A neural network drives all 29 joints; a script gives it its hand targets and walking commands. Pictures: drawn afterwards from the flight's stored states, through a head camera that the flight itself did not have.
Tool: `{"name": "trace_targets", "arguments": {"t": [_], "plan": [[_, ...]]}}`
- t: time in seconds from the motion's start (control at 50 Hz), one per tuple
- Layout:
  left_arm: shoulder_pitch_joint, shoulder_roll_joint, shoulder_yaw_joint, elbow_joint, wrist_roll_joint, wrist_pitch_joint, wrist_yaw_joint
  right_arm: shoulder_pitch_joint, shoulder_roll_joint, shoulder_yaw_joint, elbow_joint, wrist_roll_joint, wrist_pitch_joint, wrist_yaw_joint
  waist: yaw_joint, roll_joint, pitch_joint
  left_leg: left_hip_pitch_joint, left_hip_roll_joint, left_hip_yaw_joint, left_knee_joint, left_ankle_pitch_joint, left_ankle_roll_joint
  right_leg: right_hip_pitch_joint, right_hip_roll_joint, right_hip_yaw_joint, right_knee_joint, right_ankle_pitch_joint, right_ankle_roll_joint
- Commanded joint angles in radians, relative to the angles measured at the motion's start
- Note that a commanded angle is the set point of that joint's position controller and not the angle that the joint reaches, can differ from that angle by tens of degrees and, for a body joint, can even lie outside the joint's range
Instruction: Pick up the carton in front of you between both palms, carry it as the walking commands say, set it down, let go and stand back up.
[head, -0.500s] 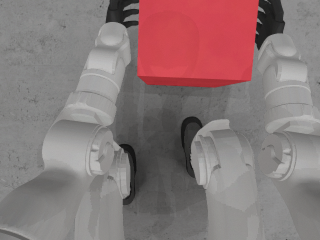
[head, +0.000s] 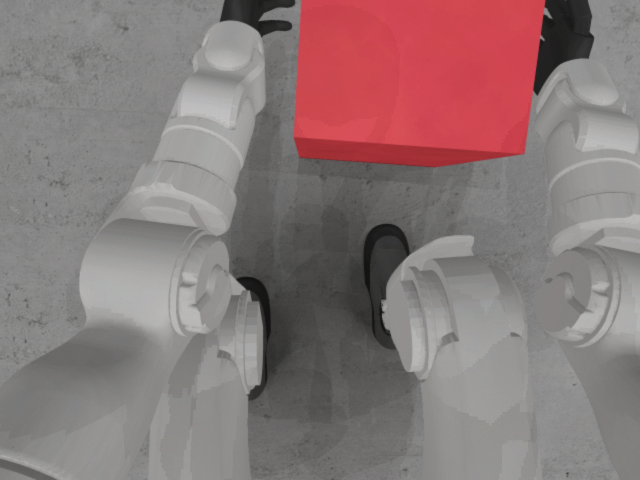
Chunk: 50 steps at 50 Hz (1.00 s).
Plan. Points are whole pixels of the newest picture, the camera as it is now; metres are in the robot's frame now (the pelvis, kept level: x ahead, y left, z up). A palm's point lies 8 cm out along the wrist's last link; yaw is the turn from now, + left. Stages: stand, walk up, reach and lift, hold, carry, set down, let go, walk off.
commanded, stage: set down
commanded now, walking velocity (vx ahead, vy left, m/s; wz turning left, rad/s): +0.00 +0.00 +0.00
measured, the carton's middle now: (391, 70) +0.50 -0.15 -0.24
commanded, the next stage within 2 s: let go in 1.50 s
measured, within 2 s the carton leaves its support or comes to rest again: neither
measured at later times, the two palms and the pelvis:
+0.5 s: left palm (209, 38) +0.54 +0.04 -0.18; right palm (582, 78) +0.45 -0.33 -0.18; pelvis +0.00 -0.01 +0.00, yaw +0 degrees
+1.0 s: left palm out of the picture +0.56 +0.03 -0.01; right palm out of the picture +0.46 -0.34 -0.01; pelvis +0.02 -0.01 +0.10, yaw -1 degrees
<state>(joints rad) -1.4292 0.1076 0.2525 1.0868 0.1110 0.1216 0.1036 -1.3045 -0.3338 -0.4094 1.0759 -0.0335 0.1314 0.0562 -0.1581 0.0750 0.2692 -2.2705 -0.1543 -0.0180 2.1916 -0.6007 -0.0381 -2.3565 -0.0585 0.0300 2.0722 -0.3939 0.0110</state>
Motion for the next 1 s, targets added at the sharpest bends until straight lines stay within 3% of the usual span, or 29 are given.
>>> {"name": "trace_targets", "arguments": {"t": [0.0, 0.08, 0.12, 0.2, 0.26, 0.36, 0.42, 0.5, 0.6, 0.68, 0.74, 0.86, 0.98], "plan": [[-0.331, -0.566, -0.175, 0.012, -0.001, -0.005, -0.154, -0.470, 0.580, 0.208, -0.028, 0.025, -0.010, 0.176, -0.019, 0.069, -0.795, 0.186, -0.033, 0.053, -0.233, 0.018, 0.053, 0.534, 0.094, -0.025, -0.115, 0.040, -0.028], [-0.328, -0.487, -0.174, 0.008, 0.000, -0.016, -0.139, -0.438, 0.504, 0.177, 0.010, 0.028, -0.031, 0.153, -0.018, 0.066, -0.784, 0.204, -0.020, 0.052, -0.227, 0.011, 0.044, 0.542, 0.088, -0.025, -0.110, 0.037, -0.018], [-0.306, -0.375, -0.174, -0.001, -0.011, -0.027, -0.112, -0.392, 0.389, 0.143, 0.037, 0.036, -0.054, 0.124, -0.024, 0.060, -0.789, 0.233, -0.008, 0.055, -0.225, 0.011, 0.033, 0.558, 0.080, -0.032, -0.108, 0.044, -0.006], [-0.229, 0.191, -0.165, -0.021, -0.090, -0.060, 0.032, -0.198, -0.172, 0.007, 0.130, 0.076, -0.147, -0.035, -0.057, 0.028, -0.850, 0.325, 0.038, 0.043, -0.224, 0.023, -0.003, 0.638, 0.046, -0.046, -0.107, 0.075, 0.016], [-0.261, 0.199, -0.238, -0.055, -0.181, -0.067, 0.049, -0.210, -0.249, 0.032, 0.125, 0.143, -0.199, -0.083, -0.087, 0.051, -0.908, 0.384, 0.053, 0.031, -0.214, 0.079, -0.017, 0.667, 0.033, -0.040, -0.099, 0.156, 0.008], [-0.262, 0.161, -0.333, -0.174, -0.288, -0.072, 0.034, -0.219, -0.307, 0.074, 0.053, 0.219, -0.232, -0.076, -0.133, 0.073, -1.027, 0.457, 0.070, 0.017, -0.198, 0.172, -0.030, 0.711, 0.010, -0.041, -0.082, 0.301, -0.008], [-0.226, 0.174, -0.329, -0.253, -0.302, -0.064, 0.039, -0.189, -0.312, 0.084, -0.009, 0.243, -0.223, -0.062, -0.136, 0.066, -1.144, 0.506, 0.067, 0.034, -0.188, 0.206, -0.034, 0.802, 0.013, -0.045, -0.082, 0.368, -0.006], [-0.168, 0.185, -0.274, -0.347, -0.267, -0.037, 0.056, -0.131, -0.298, 0.092, -0.100, 0.251, -0.184, -0.050, -0.114, 0.036, -1.289, 0.520, 0.046, 0.083, -0.199, 0.178, -0.030, 0.951, 0.034, -0.055, -0.109, 0.391, 0.006], [-0.082, 0.195, -0.184, -0.411, -0.193, 0.013, 0.069, -0.057, -0.245, 0.105, -0.245, 0.230, -0.110, -0.055, -0.072, -0.048, -1.377, 0.463, 0.018, 0.138, -0.277, 0.061, -0.009, 1.134, 0.067, -0.067, -0.194, 0.318, 0.028], [-0.029, 0.203, -0.107, -0.347, -0.143, 0.038, 0.064, -0.037, -0.174, 0.105, -0.275, 0.197, -0.062, -0.060, -0.028, -0.109, -1.233, 0.356, 0.012, 0.146, -0.343, -0.019, 0.007, 1.098, 0.077, -0.053, -0.279, 0.185, 0.040], [-0.004, 0.197, -0.073, -0.290, -0.129, 0.029, 0.049, -0.031, -0.138, 0.096, -0.271, 0.170, -0.058, -0.061, -0.010, -0.123, -1.151, 0.319, 0.016, 0.134, -0.383, -0.017, 0.009, 1.040, 0.079, -0.049, -0.323, 0.147, 0.041], [0.020, 0.160, -0.085, -0.269, -0.130, 0.018, 0.037, 0.024, -0.126, 0.063, -0.266, 0.133, -0.057, -0.053, -0.035, -0.091, -1.172, 0.379, 0.019, 0.111, -0.476, 0.001, 0.002, 1.012, 0.086, -0.071, -0.397, 0.169, 0.038], [0.046, 0.125, -0.122, -0.374, -0.125, 0.041, 0.046, 0.095, -0.150, 0.021, -0.318, 0.115, -0.044, -0.036, -0.065, -0.005, -1.304, 0.567, 0.016, 0.102, -0.574, 0.052, -0.013, 1.036, 0.095, -0.105, -0.472, 0.250, 0.030]]}}
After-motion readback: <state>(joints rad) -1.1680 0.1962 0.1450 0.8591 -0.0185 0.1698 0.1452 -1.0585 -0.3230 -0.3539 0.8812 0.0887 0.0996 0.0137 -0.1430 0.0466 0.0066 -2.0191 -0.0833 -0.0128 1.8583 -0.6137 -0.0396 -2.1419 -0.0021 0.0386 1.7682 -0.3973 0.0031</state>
